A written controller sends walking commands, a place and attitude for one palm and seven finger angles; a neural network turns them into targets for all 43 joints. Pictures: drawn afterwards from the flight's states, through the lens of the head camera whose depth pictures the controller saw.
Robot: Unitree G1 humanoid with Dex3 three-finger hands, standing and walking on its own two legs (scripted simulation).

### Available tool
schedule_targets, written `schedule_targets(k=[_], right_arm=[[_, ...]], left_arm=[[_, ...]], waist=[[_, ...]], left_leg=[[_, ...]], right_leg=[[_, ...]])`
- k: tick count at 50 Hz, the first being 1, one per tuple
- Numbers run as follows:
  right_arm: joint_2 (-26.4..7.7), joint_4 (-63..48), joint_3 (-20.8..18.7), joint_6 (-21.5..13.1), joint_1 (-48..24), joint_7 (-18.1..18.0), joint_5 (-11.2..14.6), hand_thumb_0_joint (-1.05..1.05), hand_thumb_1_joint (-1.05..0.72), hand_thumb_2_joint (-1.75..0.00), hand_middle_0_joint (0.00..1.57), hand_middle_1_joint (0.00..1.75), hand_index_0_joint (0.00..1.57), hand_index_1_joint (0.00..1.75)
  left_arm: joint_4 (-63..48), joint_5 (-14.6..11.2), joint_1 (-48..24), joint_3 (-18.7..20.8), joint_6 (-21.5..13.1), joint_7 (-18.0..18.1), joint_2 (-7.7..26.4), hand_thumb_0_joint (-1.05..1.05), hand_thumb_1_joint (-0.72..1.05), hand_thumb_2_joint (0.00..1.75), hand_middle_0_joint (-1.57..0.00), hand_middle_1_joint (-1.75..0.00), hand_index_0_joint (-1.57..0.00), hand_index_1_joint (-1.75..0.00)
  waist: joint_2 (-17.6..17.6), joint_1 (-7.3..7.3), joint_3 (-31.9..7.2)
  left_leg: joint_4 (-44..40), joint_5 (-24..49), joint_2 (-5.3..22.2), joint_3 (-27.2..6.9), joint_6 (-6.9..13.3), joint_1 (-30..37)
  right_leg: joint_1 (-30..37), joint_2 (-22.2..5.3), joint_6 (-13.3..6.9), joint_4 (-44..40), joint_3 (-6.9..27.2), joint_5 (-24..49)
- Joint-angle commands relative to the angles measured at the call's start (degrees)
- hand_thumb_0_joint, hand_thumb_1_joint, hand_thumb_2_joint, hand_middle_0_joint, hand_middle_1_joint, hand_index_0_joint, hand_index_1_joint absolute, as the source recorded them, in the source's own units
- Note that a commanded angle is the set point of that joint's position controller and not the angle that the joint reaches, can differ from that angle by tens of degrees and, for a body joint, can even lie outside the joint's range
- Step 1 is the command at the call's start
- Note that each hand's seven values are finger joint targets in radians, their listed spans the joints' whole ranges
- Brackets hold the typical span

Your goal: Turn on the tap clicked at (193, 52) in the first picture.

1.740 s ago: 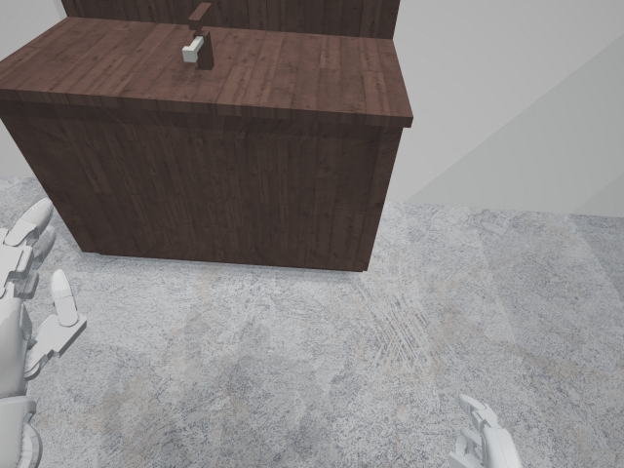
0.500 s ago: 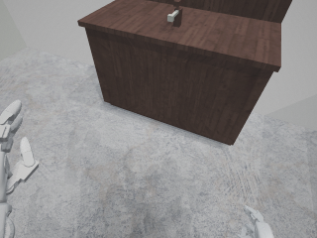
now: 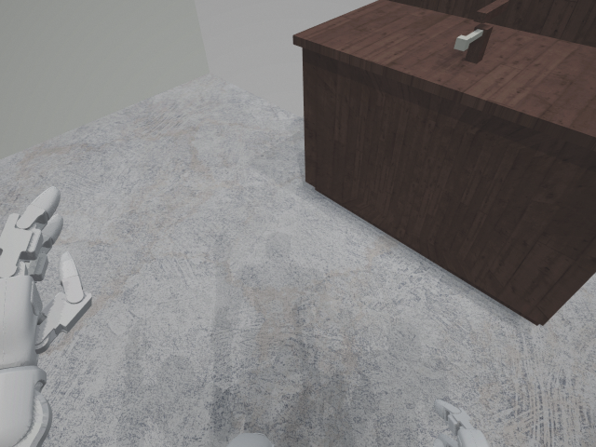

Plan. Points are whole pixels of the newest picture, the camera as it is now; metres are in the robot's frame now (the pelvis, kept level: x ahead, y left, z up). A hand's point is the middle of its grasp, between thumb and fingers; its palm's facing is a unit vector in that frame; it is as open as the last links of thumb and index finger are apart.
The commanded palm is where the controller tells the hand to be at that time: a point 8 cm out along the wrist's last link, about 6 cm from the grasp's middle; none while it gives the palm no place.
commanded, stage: walk to a spot facing it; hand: left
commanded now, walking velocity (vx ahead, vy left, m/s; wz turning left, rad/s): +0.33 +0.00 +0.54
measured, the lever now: (462, 43) +1.07 -0.34 +0.10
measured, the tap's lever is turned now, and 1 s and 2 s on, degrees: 0 0 0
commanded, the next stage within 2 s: turn to face it in 1.44 s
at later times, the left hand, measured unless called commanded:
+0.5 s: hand (35, 257) +0.26 +0.31 +0.18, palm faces +0.57 -0.75 -0.33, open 7.4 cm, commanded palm +0.18 +0.34 +0.19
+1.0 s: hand (94, 192) +0.36 +0.29 +0.18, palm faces +0.60 -0.66 -0.44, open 7.4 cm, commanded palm +0.27 +0.32 +0.19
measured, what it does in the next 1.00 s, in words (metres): walks ahead, turning left: left foot, then right foot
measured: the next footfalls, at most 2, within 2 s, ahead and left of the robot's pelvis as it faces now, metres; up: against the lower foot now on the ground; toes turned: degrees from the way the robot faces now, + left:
left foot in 0.36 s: +0.12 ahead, +0.15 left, +0.00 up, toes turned +19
right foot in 0.78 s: +0.29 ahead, -0.08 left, +0.00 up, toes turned +5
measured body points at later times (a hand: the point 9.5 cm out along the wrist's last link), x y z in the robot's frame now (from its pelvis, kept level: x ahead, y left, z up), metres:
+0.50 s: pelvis +0.08 +0.03 +0.00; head +0.09 +0.06 +0.45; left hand +0.22 +0.34 +0.20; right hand +0.30 -0.15 -0.07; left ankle +0.08 +0.13 -0.73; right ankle +0.06 -0.10 -0.63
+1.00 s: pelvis +0.23 +0.00 +0.01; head +0.26 +0.01 +0.46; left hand +0.32 +0.32 +0.21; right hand +0.46 -0.19 -0.08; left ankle +0.19 +0.15 -0.64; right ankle +0.25 -0.08 -0.73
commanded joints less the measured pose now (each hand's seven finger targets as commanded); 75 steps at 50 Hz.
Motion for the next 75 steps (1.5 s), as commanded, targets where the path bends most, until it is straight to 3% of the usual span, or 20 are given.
schedule_targets(k=[1, 4, 12, 16, 17, 18, 19, 28, 36, 38, 39, 40, 43, 48, 57, 58, 60, 61, 68, 75], right_arm=[[-6.92, -10.12, -3.46, -2.65, -8.13, -0.84, -0.43, 0.00, -0.90, -0.90, 0.20, 0.30, 0.20, 0.30], [-6.44, -10.50, -3.17, -1.93, -9.30, -1.69, -0.32, 0.00, -0.90, -0.90, 0.20, 0.30, 0.20, 0.30], [-5.94, -14.07, -4.89, -1.93, -5.09, -1.11, 0.33, 0.00, -0.90, -0.90, 0.20, 0.30, 0.20, 0.30], [-6.64, -14.86, -5.48, -1.48, -2.40, -1.65, 0.62, 0.00, -0.90, -0.90, 0.20, 0.30, 0.20, 0.30], [-7.86, -15.32, -5.71, -1.44, -2.40, -1.84, 0.78, 0.00, -0.90, -0.90, 0.20, 0.30, 0.20, 0.30], [-8.76, -15.48, -5.60, -1.96, -3.82, -1.56, 0.63, 0.00, -0.90, -0.90, 0.20, 0.30, 0.20, 0.30], [-7.17, -14.90, -3.95, -2.66, -3.75, -0.77, 0.50, 0.00, -0.90, -0.90, 0.20, 0.30, 0.20, 0.30], [-5.65, -11.17, -3.83, -5.44, -4.77, 0.53, 1.14, 0.00, -0.90, -0.90, 0.20, 0.30, 0.20, 0.30], [-6.86, -9.18, -4.05, -3.83, -4.66, -1.47, 0.90, 0.00, -0.90, -0.90, 0.20, 0.30, 0.20, 0.30], [-4.78, -9.28, -3.34, -3.04, -4.87, -1.41, 1.54, 0.00, -0.90, -0.90, 0.20, 0.30, 0.20, 0.30], [-4.18, -10.67, -3.15, -2.78, -7.41, -1.42, 1.44, 0.00, -0.90, -0.90, 0.20, 0.30, 0.20, 0.30], [-6.47, -10.90, -3.49, -3.17, -8.94, -1.35, 1.02, 0.00, -0.90, -0.90, 0.20, 0.30, 0.20, 0.30], [-7.75, -9.53, -4.25, -2.51, -9.21, -0.25, 0.69, 0.00, -0.90, -0.90, 0.20, 0.30, 0.20, 0.30], [-5.77, -11.27, -4.44, -0.87, -8.69, -0.66, 0.63, 0.00, -0.90, -0.90, 0.20, 0.30, 0.20, 0.30], [-5.88, -14.16, -6.20, -0.29, -2.15, -0.87, 0.76, 0.00, -0.90, -0.90, 0.20, 0.30, 0.20, 0.30], [-6.72, -14.38, -6.58, -0.55, -1.69, -1.44, 1.04, 0.00, -0.90, -0.90, 0.20, 0.30, 0.20, 0.30], [-7.86, -15.53, -5.65, -1.71, -3.88, -0.73, 0.96, 0.00, -0.90, -0.90, 0.20, 0.30, 0.20, 0.30], [-7.71, -14.90, -5.08, -2.07, -4.23, 0.26, 1.09, 0.00, -0.90, -0.90, 0.20, 0.30, 0.20, 0.30], [-6.36, -12.03, -4.89, -4.10, -6.23, 0.94, 1.85, 0.00, -0.90, -0.90, 0.20, 0.30, 0.20, 0.30], [-6.78, -10.15, -4.68, -3.74, -4.37, -0.36, 1.54, 0.00, -0.90, -0.90, 0.20, 0.30, 0.20, 0.30]], left_arm=[[-16.71, -0.03, -3.67, 8.61, -5.26, 1.06, 14.76, 0.00, 0.90, 0.90, -0.20, -0.30, -0.20, -0.30], [-16.45, -0.01, -3.65, 10.40, -5.69, 1.41, 15.67, 0.00, 0.90, 0.90, -0.20, -0.30, -0.20, -0.30], [-14.39, -1.23, 2.56, 10.31, -5.00, 3.64, 11.61, 0.00, 0.90, 0.90, -0.20, -0.30, -0.20, -0.30], [-18.94, -1.37, -1.22, 8.34, -5.02, 4.34, 10.78, 0.00, 0.90, 0.90, -0.20, -0.30, -0.20, -0.30], [-21.63, -1.18, -3.57, 7.80, -6.13, 4.37, 10.76, 0.00, 0.90, 0.90, -0.20, -0.30, -0.20, -0.30], [-23.39, -0.99, -2.04, 6.67, -7.18, 4.11, 9.78, 0.00, 0.90, 0.90, -0.20, -0.30, -0.20, -0.30], [-24.22, 0.52, -4.87, 7.85, -7.94, 4.51, 12.86, 0.00, 0.90, 0.90, -0.20, -0.30, -0.20, -0.30], [-24.53, -0.53, 2.42, 10.41, -8.01, 1.74, 11.73, 0.00, 0.90, 0.90, -0.20, -0.30, -0.20, -0.30], [-6.25, -0.13, -3.71, 6.63, -6.04, 0.64, 8.66, 0.00, 0.90, 0.90, -0.20, -0.30, -0.20, -0.30], [-7.11, 0.56, -6.00, 5.92, -4.74, 0.81, 9.94, 0.00, 0.90, 0.90, -0.20, -0.30, -0.20, -0.30], [-7.91, 0.88, -7.05, 7.59, -4.15, 1.18, 13.44, 0.00, 0.90, 0.90, -0.20, -0.30, -0.20, -0.30], [-10.93, 0.25, -8.81, 8.86, -4.54, 1.47, 14.93, 0.00, 0.90, 0.90, -0.20, -0.30, -0.20, -0.30], [-20.20, 0.40, -9.36, 10.76, -7.16, 1.37, 17.59, 0.00, 0.90, 0.90, -0.20, -0.30, -0.20, -0.30], [-23.24, -0.27, 1.42, 14.51, -8.24, 2.50, 16.77, 0.00, 0.90, 0.90, -0.20, -0.30, -0.20, -0.30], [-17.08, -1.36, 3.48, 11.92, -6.30, 4.42, 11.76, 0.00, 0.90, 0.90, -0.20, -0.30, -0.20, -0.30], [-17.92, -1.26, 2.40, 9.72, -6.51, 4.13, 10.47, 0.00, 0.90, 0.90, -0.20, -0.30, -0.20, -0.30], [-22.30, -1.10, 0.28, 10.71, -8.66, 3.99, 12.05, 0.00, 0.90, 0.90, -0.20, -0.30, -0.20, -0.30], [-21.67, 0.38, -3.23, 11.97, -8.58, 3.53, 16.00, 0.00, 0.90, 0.90, -0.20, -0.30, -0.20, -0.30], [-30.34, -1.50, 3.76, 14.53, -8.22, 1.98, 15.49, 0.00, 0.90, 0.90, -0.20, -0.30, -0.20, -0.30], [-11.74, -1.58, 3.21, 10.52, -5.59, 1.06, 8.93, 0.00, 0.90, 0.90, -0.20, -0.30, -0.20, -0.30]], waist=[[-9.02, -1.43, 0.32], [-9.23, -1.43, 0.69], [-16.04, 1.34, -3.87], [-10.65, -2.91, -9.63], [0.59, -4.62, -12.39], [18.22, -3.17, -11.51], [15.06, -3.22, -9.77], [13.76, -1.01, -3.76], [4.12, -0.44, -2.06], [-9.19, -0.14, -6.73], [-24.97, 0.65, -6.53], [-19.86, 0.88, -5.11], [-8.00, -0.75, -3.39], [-5.81, -1.29, -3.41], [-11.04, -2.60, -7.80], [-4.50, -4.18, -9.85], [19.16, -2.65, -12.36], [10.88, -3.43, -9.43], [15.29, -0.84, -7.13], [7.66, -0.94, -4.01]], left_leg=[[18.55, 7.60, 3.86, 2.57, -2.14, -13.68], [10.47, 9.62, 4.57, 6.48, -2.53, -10.72], [-18.91, 6.17, 2.70, 16.42, -0.18, -2.12], [-32.01, 11.15, -1.75, 19.05, 1.90, 19.76], [-33.50, 14.39, 3.70, 8.90, 4.95, 31.62], [-36.65, 29.94, 19.91, -16.28, 12.57, 40.34], [-39.17, 38.35, 25.12, -27.23, 17.11, 40.31], [-45.40, 15.39, 13.61, 1.04, 9.48, 16.59], [-35.53, 9.09, 13.33, 2.63, 8.39, 13.44], [-11.47, 7.49, 6.76, 8.45, 5.84, 6.65], [7.35, -5.74, -0.39, 9.44, 2.71, -9.97], [16.71, -5.36, 0.15, 2.90, 1.48, -13.72], [19.92, 4.40, 5.35, 1.60, -0.36, -11.91], [0.75, 7.54, 7.44, 6.74, -1.20, -5.62], [-27.64, 13.59, -0.83, 20.82, 0.38, 15.01], [-30.96, 16.31, 0.54, 16.87, 2.03, 24.51], [-36.40, 45.52, 24.84, -26.55, 16.77, 38.43], [-37.78, 42.86, 26.69, -30.52, 19.02, 35.98], [-42.51, 16.49, 14.11, -3.84, 10.72, 14.89], [-39.60, 10.84, 13.88, -3.14, 9.37, 12.30]], right_leg=[[5.97, -19.68, -4.75, -23.04, 20.67, -4.78], [7.33, -16.27, -2.99, -22.04, 7.82, 4.93], [17.16, -17.10, -5.01, -15.02, 4.36, 22.27], [9.13, -13.62, -1.19, 6.33, -2.25, 29.04], [-1.78, -10.27, 1.77, 20.53, -4.17, 21.12], [-19.89, -2.11, 4.86, 34.89, -1.92, -11.82], [-25.53, -0.45, 3.19, 43.25, 4.72, -17.16], [-14.94, -3.89, 4.83, 20.85, 1.72, 2.14], [0.91, 1.00, 4.85, -3.29, -3.25, 0.79], [13.52, -6.67, 1.21, -13.55, 7.62, -2.37], [20.70, -21.48, -5.19, -19.01, 32.53, -1.26], [18.79, -26.63, -7.33, -22.14, 38.37, -0.81], [11.22, -23.02, -7.24, -21.19, 25.77, -4.63], [10.58, -18.77, -5.59, -18.58, 5.85, 14.81], [9.03, -15.58, -1.58, 2.28, -3.81, 31.59], [3.04, -13.74, 0.95, 15.20, -5.68, 30.14], [-21.75, -0.26, 5.27, 42.60, 0.89, -18.97], [-25.84, -1.89, 3.89, 46.49, 7.89, -17.89], [-15.20, -4.29, 5.51, 27.89, 4.76, -0.55], [-3.05, 1.25, 6.85, 2.94, -1.07, -3.04]])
